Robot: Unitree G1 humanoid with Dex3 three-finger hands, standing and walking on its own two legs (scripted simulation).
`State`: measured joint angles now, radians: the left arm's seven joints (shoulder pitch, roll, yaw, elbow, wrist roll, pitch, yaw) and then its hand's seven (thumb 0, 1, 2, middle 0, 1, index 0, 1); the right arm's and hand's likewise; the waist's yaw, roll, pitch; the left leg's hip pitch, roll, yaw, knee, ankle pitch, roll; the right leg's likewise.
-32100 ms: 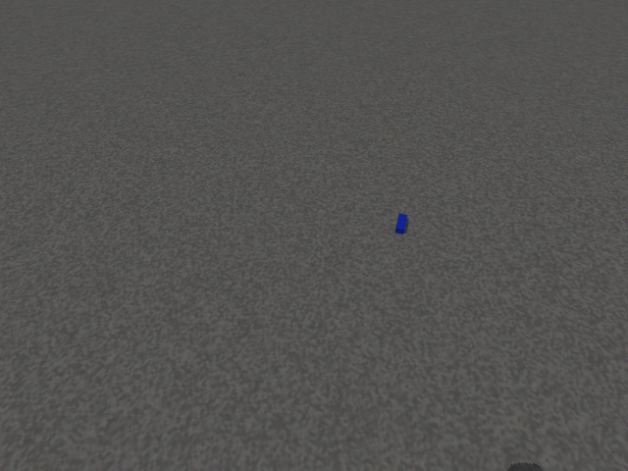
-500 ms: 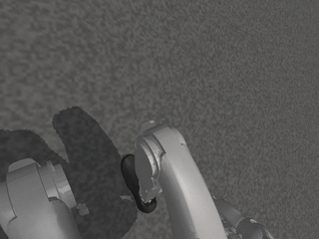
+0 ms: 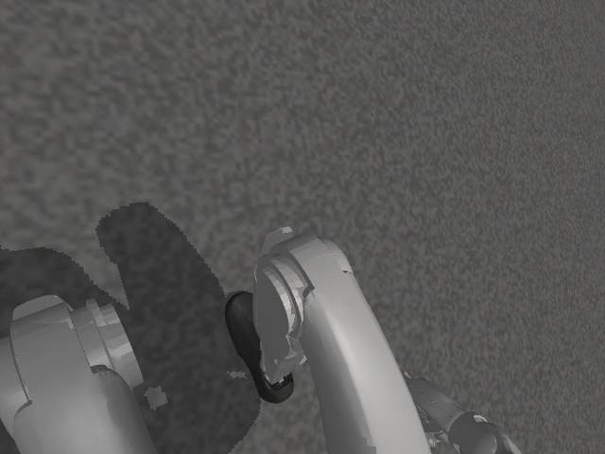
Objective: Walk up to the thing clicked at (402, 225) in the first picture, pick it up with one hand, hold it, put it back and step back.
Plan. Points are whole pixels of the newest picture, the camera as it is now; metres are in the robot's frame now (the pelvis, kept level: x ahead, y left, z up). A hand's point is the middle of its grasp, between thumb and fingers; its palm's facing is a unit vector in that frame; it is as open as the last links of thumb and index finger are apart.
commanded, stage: close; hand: left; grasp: from above
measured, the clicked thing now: out of the picture +0.44 +0.37 -0.29
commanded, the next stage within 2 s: settle in 1.38 s
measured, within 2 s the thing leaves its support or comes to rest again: leaves its support in 1.78 s
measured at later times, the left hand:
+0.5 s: hand out of the picture +0.42 +0.36 -0.26, palm faces -0.47 -0.16 -0.87, open 10.2 cm
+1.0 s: hand out of the picture +0.43 +0.36 -0.25, palm faces -0.44 -0.15 -0.89, open 7.6 cm
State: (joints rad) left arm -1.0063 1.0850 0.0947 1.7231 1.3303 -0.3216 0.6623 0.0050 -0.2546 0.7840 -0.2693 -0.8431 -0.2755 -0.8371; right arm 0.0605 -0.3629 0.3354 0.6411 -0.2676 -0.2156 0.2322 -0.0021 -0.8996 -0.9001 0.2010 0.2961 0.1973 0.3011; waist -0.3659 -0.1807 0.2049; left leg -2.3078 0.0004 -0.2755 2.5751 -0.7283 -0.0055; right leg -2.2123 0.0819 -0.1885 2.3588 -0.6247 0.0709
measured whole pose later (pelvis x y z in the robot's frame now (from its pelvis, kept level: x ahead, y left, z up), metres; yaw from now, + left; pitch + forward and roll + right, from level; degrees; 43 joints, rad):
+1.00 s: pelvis +0.00 +0.00 +0.01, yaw +0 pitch +26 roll -16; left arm -1.03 1.12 0.11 1.73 1.29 -0.29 0.62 0.01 0.42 0.24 -0.76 -0.42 -0.81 -0.38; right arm 0.08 -0.38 0.34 0.62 -0.26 -0.22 0.22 0.00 -0.90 -0.90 0.20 0.30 0.20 0.30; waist -0.38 -0.17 0.21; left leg -2.31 0.00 -0.28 2.56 -0.73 0.00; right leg -2.21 0.08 -0.19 2.34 -0.63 0.07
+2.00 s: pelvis +0.01 +0.00 +0.01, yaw +1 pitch +30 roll -15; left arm -0.95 0.97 0.12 1.46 1.25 -0.21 0.47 0.01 0.49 0.00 -1.06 -0.04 -1.11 0.00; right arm 0.12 -0.36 0.23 0.63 -0.20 -0.16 0.23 0.00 -0.91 -0.90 0.20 0.30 0.20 0.30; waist -0.30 -0.08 0.09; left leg -2.34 -0.01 -0.25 2.52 -0.73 0.00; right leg -2.23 0.05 -0.17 2.33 -0.65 0.05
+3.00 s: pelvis +0.00 +0.00 +0.09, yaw +9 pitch +35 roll -9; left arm -0.72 0.73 0.06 0.99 1.10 -0.21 0.10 0.00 0.50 0.02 -1.02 -0.11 -1.06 -0.08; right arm 0.19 -0.30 0.02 0.64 -0.05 0.06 0.10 0.00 -0.92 -0.91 0.20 0.30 0.20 0.30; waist -0.15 0.04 -0.14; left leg -2.17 -0.02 -0.10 2.21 -0.66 0.02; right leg -2.10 0.01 -0.06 2.11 -0.64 0.05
